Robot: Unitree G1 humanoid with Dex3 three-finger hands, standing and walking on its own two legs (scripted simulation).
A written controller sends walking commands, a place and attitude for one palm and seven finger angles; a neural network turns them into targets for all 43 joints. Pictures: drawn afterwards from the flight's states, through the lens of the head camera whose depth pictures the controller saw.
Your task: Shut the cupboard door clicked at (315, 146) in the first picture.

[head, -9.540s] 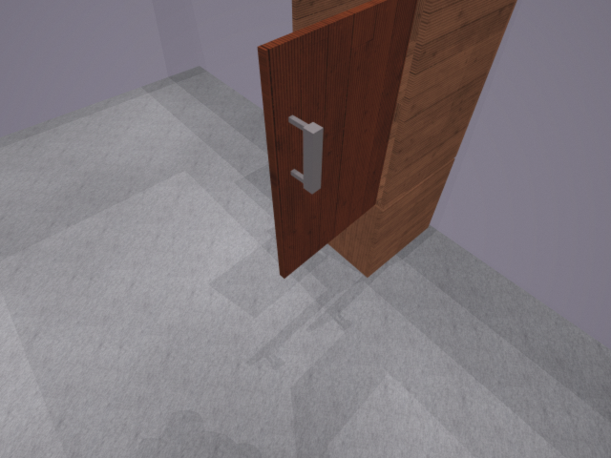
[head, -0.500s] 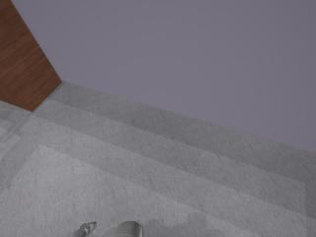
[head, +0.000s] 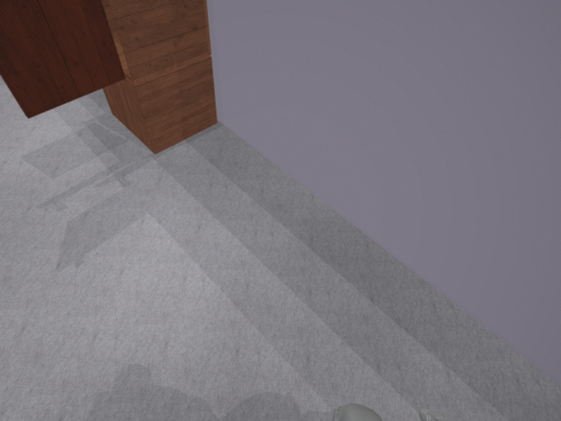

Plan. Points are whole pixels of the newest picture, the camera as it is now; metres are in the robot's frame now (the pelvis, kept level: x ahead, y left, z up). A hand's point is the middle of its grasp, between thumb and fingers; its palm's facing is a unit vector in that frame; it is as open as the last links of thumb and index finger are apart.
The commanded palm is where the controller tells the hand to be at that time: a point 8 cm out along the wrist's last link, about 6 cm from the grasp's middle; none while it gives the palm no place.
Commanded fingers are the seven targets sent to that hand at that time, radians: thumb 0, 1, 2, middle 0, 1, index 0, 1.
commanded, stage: walk to a spot facing it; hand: left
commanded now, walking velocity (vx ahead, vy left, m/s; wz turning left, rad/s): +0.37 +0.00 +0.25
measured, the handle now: out of the picture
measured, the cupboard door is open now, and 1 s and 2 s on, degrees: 93 93 93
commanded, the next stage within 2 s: turn to face it in 1.40 s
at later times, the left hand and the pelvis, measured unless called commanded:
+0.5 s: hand (225, 295) +0.34 +0.14 -0.16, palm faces +0.08 -0.98 -0.17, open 7.3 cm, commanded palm none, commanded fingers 0.00 0.90 0.90 -0.20 -0.30 -0.20 -0.30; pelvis +0.22 -0.04 -0.01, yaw +8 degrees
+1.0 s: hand (210, 330) +0.28 +0.15 -0.18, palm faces +0.38 -0.92 -0.10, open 7.3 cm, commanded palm none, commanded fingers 0.00 0.90 0.90 -0.20 -0.30 -0.20 -0.30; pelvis +0.43 +0.05 -0.02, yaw +16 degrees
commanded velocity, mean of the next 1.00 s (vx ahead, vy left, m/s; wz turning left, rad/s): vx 0.37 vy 0.00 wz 0.19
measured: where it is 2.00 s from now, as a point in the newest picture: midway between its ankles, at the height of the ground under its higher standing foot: (260, 260)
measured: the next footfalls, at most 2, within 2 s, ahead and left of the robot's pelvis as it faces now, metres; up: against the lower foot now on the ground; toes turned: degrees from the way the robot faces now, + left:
right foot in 0.42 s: +0.32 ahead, -0.12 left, +0.00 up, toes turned -1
left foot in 0.94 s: +0.50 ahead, +0.15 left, +0.00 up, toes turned +23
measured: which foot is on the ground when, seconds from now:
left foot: down 0.00-0.44, up 0.46-0.92, down 0.94-1.00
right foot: up 0.00-0.40, down 0.42-0.94, up 0.96-1.00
